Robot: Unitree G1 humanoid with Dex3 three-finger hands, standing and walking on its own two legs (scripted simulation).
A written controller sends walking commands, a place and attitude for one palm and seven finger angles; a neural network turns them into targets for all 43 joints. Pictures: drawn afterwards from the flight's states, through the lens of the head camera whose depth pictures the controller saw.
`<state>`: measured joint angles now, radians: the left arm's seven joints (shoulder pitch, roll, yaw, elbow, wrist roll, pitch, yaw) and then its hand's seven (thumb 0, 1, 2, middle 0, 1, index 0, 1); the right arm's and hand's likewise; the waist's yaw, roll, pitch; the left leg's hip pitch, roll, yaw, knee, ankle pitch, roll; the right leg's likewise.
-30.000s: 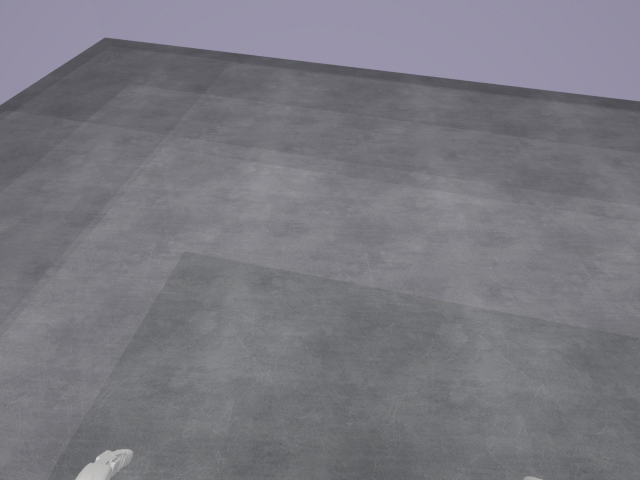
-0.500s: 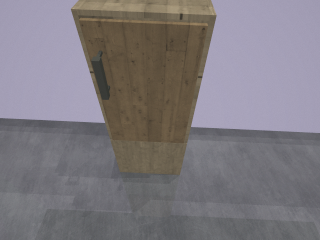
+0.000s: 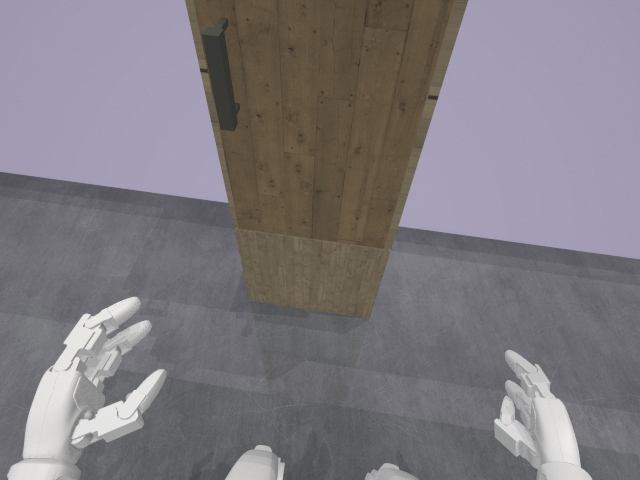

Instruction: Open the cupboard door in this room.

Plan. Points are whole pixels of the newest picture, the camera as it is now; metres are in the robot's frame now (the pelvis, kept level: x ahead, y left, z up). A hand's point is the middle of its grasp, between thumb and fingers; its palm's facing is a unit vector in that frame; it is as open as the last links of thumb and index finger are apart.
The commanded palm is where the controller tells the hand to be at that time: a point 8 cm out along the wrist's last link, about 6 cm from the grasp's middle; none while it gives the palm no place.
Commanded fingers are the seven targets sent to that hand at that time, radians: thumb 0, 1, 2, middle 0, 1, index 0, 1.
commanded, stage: raise the hand with hooked fingers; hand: left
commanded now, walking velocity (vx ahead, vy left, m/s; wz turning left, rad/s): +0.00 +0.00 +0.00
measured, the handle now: (225, 76) +0.65 +0.24 +0.14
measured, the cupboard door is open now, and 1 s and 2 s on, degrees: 0 0 0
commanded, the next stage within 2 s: move the hooked fingers beside the handle in 1.54 s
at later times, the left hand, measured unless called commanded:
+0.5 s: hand (119, 308) +0.26 +0.26 +0.09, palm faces -0.04 -1.00 -0.07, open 12.4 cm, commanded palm +0.24 +0.32 +0.11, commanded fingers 0.00 -0.36 0.36 -0.29 -1.11 -0.29 -1.11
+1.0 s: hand (71, 224) +0.31 +0.30 +0.16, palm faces +0.02 -1.00 -0.06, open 14.0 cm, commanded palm +0.29 +0.35 +0.16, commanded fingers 0.00 -0.50 0.30 -0.30 -1.20 -0.30 -1.20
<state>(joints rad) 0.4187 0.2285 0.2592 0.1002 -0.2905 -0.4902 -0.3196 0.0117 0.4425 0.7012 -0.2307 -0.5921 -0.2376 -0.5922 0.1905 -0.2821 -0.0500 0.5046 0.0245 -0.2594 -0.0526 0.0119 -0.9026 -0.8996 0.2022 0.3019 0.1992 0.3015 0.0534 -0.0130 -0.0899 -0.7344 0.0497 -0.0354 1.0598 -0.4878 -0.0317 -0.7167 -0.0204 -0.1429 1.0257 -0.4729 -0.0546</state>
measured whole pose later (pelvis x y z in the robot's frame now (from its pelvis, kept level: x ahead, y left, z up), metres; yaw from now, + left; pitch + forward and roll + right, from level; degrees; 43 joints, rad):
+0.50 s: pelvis +0.01 +0.04 +0.02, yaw -1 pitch +8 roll -2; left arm 0.20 0.32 0.29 0.14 -0.31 -0.28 -0.38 0.00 -0.14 0.45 -0.27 -0.97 -0.28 -0.97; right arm 0.30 -0.28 0.02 0.59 0.05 -0.26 -0.07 0.02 -0.90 -0.90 0.21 0.30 0.20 0.30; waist 0.00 0.03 -0.06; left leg -0.62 0.02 0.02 0.91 -0.44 0.02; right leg -0.60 -0.04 -0.09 0.86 -0.39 0.00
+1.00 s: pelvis +0.02 +0.03 +0.05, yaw -1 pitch +4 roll -2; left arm -0.06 0.42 0.42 0.31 -0.34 -0.15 -0.47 -0.01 -0.50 0.30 -0.30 -1.20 -0.30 -1.20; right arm 0.25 -0.26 0.07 0.59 0.05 -0.23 -0.10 0.01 -0.90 -0.90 0.21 0.30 0.21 0.30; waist 0.03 0.03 -0.04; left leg -0.43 0.02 0.01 0.74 -0.39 0.02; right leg -0.41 -0.03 -0.10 0.68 -0.34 0.00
